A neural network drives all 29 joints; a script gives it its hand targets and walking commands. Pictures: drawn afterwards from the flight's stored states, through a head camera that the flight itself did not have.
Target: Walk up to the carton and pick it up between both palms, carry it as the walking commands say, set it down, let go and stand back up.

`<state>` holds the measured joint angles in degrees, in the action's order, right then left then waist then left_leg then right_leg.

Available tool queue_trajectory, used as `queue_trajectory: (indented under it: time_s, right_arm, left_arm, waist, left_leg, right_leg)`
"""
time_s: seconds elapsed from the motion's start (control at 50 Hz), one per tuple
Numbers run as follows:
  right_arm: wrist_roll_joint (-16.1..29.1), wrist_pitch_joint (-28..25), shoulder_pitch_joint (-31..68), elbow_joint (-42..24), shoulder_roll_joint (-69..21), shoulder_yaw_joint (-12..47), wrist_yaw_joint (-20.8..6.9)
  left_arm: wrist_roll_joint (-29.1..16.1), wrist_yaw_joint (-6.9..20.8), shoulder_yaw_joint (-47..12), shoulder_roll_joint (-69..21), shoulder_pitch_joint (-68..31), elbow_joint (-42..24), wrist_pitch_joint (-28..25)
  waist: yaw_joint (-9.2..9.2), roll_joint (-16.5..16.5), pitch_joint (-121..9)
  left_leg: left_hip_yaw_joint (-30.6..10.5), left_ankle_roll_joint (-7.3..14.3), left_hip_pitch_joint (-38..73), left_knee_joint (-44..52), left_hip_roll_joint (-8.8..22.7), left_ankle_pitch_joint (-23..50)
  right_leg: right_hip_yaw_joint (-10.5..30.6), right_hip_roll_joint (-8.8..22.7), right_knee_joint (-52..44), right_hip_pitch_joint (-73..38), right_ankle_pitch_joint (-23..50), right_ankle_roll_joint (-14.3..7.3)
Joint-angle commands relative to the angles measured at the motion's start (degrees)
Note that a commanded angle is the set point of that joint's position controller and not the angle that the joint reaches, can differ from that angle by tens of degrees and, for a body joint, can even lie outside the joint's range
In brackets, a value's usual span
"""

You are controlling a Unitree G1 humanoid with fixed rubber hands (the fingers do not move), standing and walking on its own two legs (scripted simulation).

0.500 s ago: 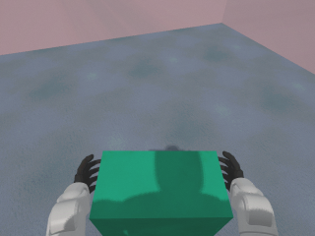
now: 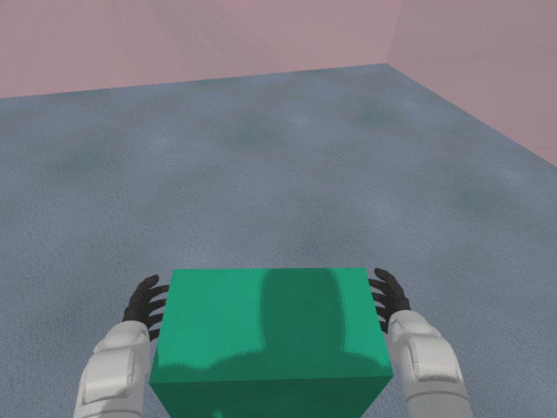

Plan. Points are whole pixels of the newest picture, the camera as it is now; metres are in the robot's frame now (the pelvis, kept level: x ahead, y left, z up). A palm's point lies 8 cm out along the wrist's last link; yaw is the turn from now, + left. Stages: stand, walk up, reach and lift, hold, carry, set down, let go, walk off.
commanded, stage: hold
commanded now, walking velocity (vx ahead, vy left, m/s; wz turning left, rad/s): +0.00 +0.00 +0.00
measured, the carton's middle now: (269, 354) +0.25 +0.02 -0.05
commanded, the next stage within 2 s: set down in 0.38 s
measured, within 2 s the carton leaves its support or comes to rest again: neither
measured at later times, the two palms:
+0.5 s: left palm (134, 313) +0.27 +0.22 +0.02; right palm (391, 319) +0.27 -0.15 +0.04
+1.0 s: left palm (151, 322) +0.29 +0.21 -0.05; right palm (376, 331) +0.30 -0.16 -0.04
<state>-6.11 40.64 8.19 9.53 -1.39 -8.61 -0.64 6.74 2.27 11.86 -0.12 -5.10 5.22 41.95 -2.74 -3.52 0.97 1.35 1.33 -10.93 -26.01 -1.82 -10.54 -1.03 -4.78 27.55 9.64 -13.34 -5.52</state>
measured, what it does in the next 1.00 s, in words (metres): shifts its weight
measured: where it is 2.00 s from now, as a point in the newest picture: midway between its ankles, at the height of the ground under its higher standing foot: outside the picture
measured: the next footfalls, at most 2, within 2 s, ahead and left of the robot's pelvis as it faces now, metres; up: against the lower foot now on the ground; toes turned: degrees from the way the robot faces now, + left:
none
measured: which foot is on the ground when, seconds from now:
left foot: down 0.00-1.00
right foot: down 0.00-1.00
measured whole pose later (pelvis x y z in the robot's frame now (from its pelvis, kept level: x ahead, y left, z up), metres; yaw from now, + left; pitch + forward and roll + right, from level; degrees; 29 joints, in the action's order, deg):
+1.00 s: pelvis +0.01 +0.05 -0.01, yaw -1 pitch +5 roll -1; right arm -8.9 21.4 15.3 30.1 0.7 -18.0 -5.5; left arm 9.6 -1.1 15.9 -5.8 -10.7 24.4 22.0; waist 1.1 -0.3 -0.2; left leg 1.3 5.4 -24.6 -33.8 -5.1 -14.2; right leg 3.7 -3.9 34.4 23.0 -16.2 -1.1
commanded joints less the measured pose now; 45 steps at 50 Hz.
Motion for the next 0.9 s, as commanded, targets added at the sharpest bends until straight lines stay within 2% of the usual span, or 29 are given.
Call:
queue_trajectory:
  time_s: [0.0, 0.06, 0.08, 0.1, 0.14, 0.16, 0.2, 0.24, 0.26, 0.28, 0.3, 0.32, 0.36, 0.38, 0.4, 0.46, 0.48, 0.5, 0.54, 0.58, 0.6, 0.66, 0.7, 0.74, 0.76, 0.78, 0.8, 0.86, 0.88]
  right_arm:
    - [9.2, -3.93, 33.42, -10.44, -44.93, 31.67, -8.05]
    - [7.72, -3.63, 33.22, -9.43, -45.27, 30.24, -8.81]
    - [6.97, -3.64, 37.73, -8.65, -44.21, 27.84, -8.36]
    - [7.14, -3.71, 36.8, -8.29, -43.87, 28.46, -9.26]
    - [7.86, -4.5, 40.68, -8.95, -48.27, 30.06, -10.72]
    - [7.8, -4.01, 41.06, -5.51, -46.22, 28.71, -11.49]
    - [8.66, -4.31, 40.05, -4.95, -47.8, 29.81, -12.65]
    - [7.39, -4.97, 41.24, -5.0, -47.82, 27.8, -13.57]
    - [8.61, -5.03, 45.0, -6.83, -48.01, 30.15, -14.44]
    - [8.21, -4.47, 43.21, -5.45, -48.19, 30.22, -14.91]
    - [8.92, -5.28, 46.0, -6.33, -47.94, 30.32, -15.44]
    - [8.04, -4.96, 43.29, -2.62, -48.16, 29.66, -15.99]
    - [8.85, -5.55, 44.65, -4.04, -48.81, 29.77, -16.44]
    - [10.36, -6.72, 41.45, -3.54, -53.39, 26.32, -17.14]
    - [9.68, -6.62, 42.95, -2.39, -52.33, 27.12, -17.3]
    - [8.88, -7.56, 44.9, -1.41, -49.34, 24.83, -18.76]
    - [8.72, -8.1, 47.12, 1.36, -50.2, 25.02, -19.4]
    - [8.56, -8.59, 46.42, 1.66, -49.8, 23.9, -19.79]
    - [7.02, -9.98, 46.21, 6.74, -48.3, 21.11, -21.41]
    - [7.61, -11.81, 49.96, 4.73, -47.29, 21.64, -21.89]
    - [7.76, -12.53, 48.02, 5.14, -47.96, 21.46, -22.11]
    - [5.62, -13.76, 46.03, 8.85, -49.06, 20.18, -21.55]
    - [5.96, -15.02, 44.44, 11.63, -48.63, 19.36, -21.81]
    - [3.7, -15.44, 39.38, 12.77, -48.36, 18.42, -20.91]
    - [5.13, -16.84, 43.89, 11.63, -49.56, 19.6, -20.62]
    - [6.0, -17.55, 43.71, 10.55, -48.27, 19.49, -20.4]
    - [5.28, -17.94, 43.8, 9.2, -45.19, 19.75, -20.18]
    - [5.68, -19.71, 36.88, 12.83, -48.02, 20.89, -18.97]
    - [5.19, -19.89, 36.33, 15.46, -49.45, 19.39, -18.3]
  left_arm:
    - [-10.84, 10.0, -32.84, -40.73, -33.21, -10.12, -3.24]
    - [-11.21, 10.78, -33.72, -42.53, -36.1, -11.42, -3.22]
    - [-10.94, 10.96, -31.62, -41.14, -38.02, -7.94, -2.96]
    - [-10.63, 10.89, -31.15, -42.24, -38.26, -8.94, -3.22]
    - [-12.69, 11.15, -35.79, -48.68, -45.66, -11.09, -4.03]
    - [-11.04, 10.77, -32.66, -47.59, -40.94, -6.19, -2.68]
    - [-10.93, 10.38, -32.83, -49.37, -41.03, -6.69, -2.8]
    - [-11.81, 10.56, -35.4, -51.94, -44.98, -7.81, -3.15]
    - [-10.62, 10.1, -32.23, -52.63, -41.05, -3.89, -2.06]
    - [-10.05, 9.84, -31.46, -51.99, -40.27, -3.03, -2.18]
    - [-9.56, 9.73, -30.71, -52.27, -41.31, -3.4, -2.31]
    - [-8.45, 9.17, -29.91, -52.54, -39.7, -2.23, -2.08]
    - [-9.32, 9.5, -31.64, -53.31, -42.41, -4.98, -2.54]
    - [-11.01, 11.16, -38.8, -55.74, -45.87, -5.78, -3.78]
    - [-10.1, 11.05, -35.49, -54.86, -44.44, -3.59, -4.29]
    - [-9.0, 10.67, -34.12, -57.48, -41.42, 0.32, -5.26]
    - [-7.47, 10.52, -31.13, -56.26, -42.78, 3.97, -5.66]
    - [-8.57, 10.91, -32.79, -58.65, -43.78, 3.36, -6.69]
    - [-7.57, 10.47, -31.59, -60.34, -44.55, 6.43, -7.54]
    - [-7.14, 9.73, -30.77, -60.38, -40.71, 8.37, -8.77]
    - [-7.71, 9.44, -31.33, -61.35, -42.4, 7.16, -9.73]
    - [-6.98, 9.85, -29.35, -59.37, -43.04, 9.73, -12.24]
    - [-7.49, 9.49, -30.01, -58.9, -44.17, 7.39, -13.84]
    - [-7.01, 9.83, -30.08, -56.71, -40.4, 9.14, -14.73]
    - [-6.17, 10.09, -29.74, -56.52, -40.08, 10.64, -15.51]
    - [-7.47, 10.08, -30.29, -56.9, -41.63, 11.15, -16.63]
    - [-6.94, 9.68, -28.71, -56.25, -38.14, 14.01, -16.84]
    - [-7.24, 9.12, -32.93, -55.87, -41.88, 7.8, -20.43]
    - [-6.65, 9.04, -30.67, -52.58, -39.83, 10.5, -20.94]
  waist:
    - [0.78, 4.87, -16.48]
    - [2.16, 4.25, -16.38]
    - [2.3, 3.64, -15.69]
    - [1.72, 3.0, -14.75]
    - [3.87, 4.04, -18.21]
    - [3.78, 4.22, -15.65]
    - [1.62, 5.91, -16.31]
    - [4.65, 4.53, -19.21]
    - [1.73, 1.72, -18.79]
    - [1.91, -0.33, -16.18]
    - [-0.29, 2.72, -16.57]
    - [-0.25, 1.68, -13.84]
    - [1.0, 3.67, -17.03]
    - [4.19, 7.05, -20.38]
    - [1.88, 4.06, -19.48]
    - [3.71, 5.21, -19.55]
    - [0.33, 5.81, -17.3]
    - [3.27, 4.94, -15.88]
    - [3.99, 8.26, -16.7]
    - [1.82, 4.82, -19.29]
    - [2.98, 3.66, -19.0]
    - [3.66, 0.05, -20.8]
    - [3.38, 3.28, -21.19]
    - [4.83, 0.86, -20.85]
    - [2.85, 2.56, -21.93]
    - [4.51, 4.1, -24.0]
    - [4.07, -0.33, -22.15]
    - [5.25, 4.85, -26.24]
    - [5.22, 1.42, -27.38]
  left_leg:
    - [-5.17, 1.35, 7.01, 2.1, -2.46, 6.14]
    - [-5.9, 1.14, 8.46, 2.78, -1.43, 7.05]
    - [-5.6, 1.61, 8.51, 2.39, -1.64, 1.28]
    - [-5.76, 1.54, 10.12, 2.8, -1.16, 2.62]
    - [-6.46, 1.24, 10.48, 3.58, 0.11, 1.27]
    - [-6.64, 1.16, 9.14, 4.02, 0.31, 1.57]
    - [-7.54, 0.86, 8.95, 5.71, 1.39, -1.25]
    - [-8.09, 0.23, 10.73, 5.17, 1.57, 2.56]
    - [-7.64, 0.75, 10.85, 5.81, 1.27, 0.16]
    - [-7.49, 1.02, 10.49, 6.15, 1.89, -1.86]
    - [-7.08, 0.76, 9.14, 6.84, 1.62, -1.31]
    - [-7.52, 0.7, 8.0, 6.73, 2.1, -0.29]
    - [-7.96, 0.71, 9.14, 7.29, 2.52, 0.22]
    - [-10.81, -0.4, 13.82, 4.75, 1.53, 1.71]
    - [-9.67, -0.26, 14.49, 4.31, 0.81, 4.04]
    - [-12.1, -0.55, 15.83, 4.42, 2.55, 1.06]
    - [-10.67, -0.61, 11.79, 4.58, 1.74, -4.41]
    - [-12.86, -0.38, 12.34, 5.61, 3.04, -5.37]
    - [-14.53, -1.67, 12.18, 7.08, 3.93, -7.29]
    - [-16.49, -1.6, 15.22, 5.63, 4.75, -4.75]
    - [-15.78, -2.58, 14.94, 4.63, 4.29, 0.76]
    - [-13.66, -1.44, 14.92, 3.05, 3.33, -0.32]
    - [-13.7, -2.3, 14.82, 2.24, 3.79, 6.51]
    - [-13.38, -1.72, 16.4, 1.31, 3.29, 9.58]
    - [-12.34, -1.33, 15.37, 0.24, 2.75, 9.36]
    - [-13.16, -1.69, 14.13, 0.34, 3.76, 11.83]
    - [-13.43, -1.39, 15.09, -0.68, 3.46, 14.04]
    - [-12.15, -1.68, 11.46, -3.99, 3.42, 25.82]
    - [-12.65, -1.12, 12.03, -5.22, 3.62, 25.12]
  right_leg:
    - [14.87, 5.99, -7.21, -4.23, 11.03, 3.05]
    - [13.62, 4.86, -7.5, -4.13, 9.6, 2.6]
    - [14.89, 5.61, -9.39, -2.26, -1.59, 2.14]
    - [13.25, 4.61, -8.93, -0.45, -0.88, 1.87]
    - [12.69, 3.56, -7.69, -1.49, -0.5, 1.62]
    - [12.47, 3.73, -7.51, -1.53, 0.55, 1.49]
    - [11.67, 3.06, -6.73, -2.55, -0.44, 1.46]
    - [11.71, 2.55, -6.84, -3.11, 3.03, 1.23]
    - [11.17, 2.49, -7.1, -3.27, 0.0, 1.49]
    - [10.99, 2.46, -7.82, -1.37, -2.65, 1.78]
    - [11.08, 2.76, -7.37, -2.83, -1.09, 1.52]
    - [10.86, 2.12, -6.81, -2.21, -1.27, 1.49]
    - [11.01, 2.07, -6.15, -2.98, 0.76, 1.74]
    - [10.04, 2.69, -6.7, -0.93, 5.86, 0.58]
    - [9.56, 2.44, -7.16, 0.47, 4.85, 0.79]
    - [9.14, 1.94, -5.55, 3.8, 2.2, 0.48]
    - [9.74, 2.96, -6.18, 2.77, -1.9, 0.04]
    - [9.51, 2.06, -4.73, 4.39, -0.38, 0.55]
    - [8.64, 0.89, -2.6, 3.97, 0.69, 0.68]
    - [9.06, 1.44, -1.68, 5.56, 0.62, 0.88]
    - [10.18, 1.6, -1.86, 6.58, 2.14, 0.85]
    - [10.66, 2.56, -2.84, 6.8, 1.7, 0.82]
    - [10.43, 2.02, -1.61, 7.96, 3.48, 0.59]
    - [9.88, 2.06, -1.83, 9.19, 6.08, 1.15]
    - [10.37, 2.51, -1.6, 9.16, 5.17, 0.84]
    - [11.02, 2.71, -0.99, 7.7, 6.77, 0.99]
    - [9.78, 2.11, -0.55, 11.42, 7.82, 1.86]
    - [10.95, 1.94, 0.8, 10.52, 13.04, 1.48]
    - [10.64, 2.06, 1.35, 12.55, 12.95, 2.23]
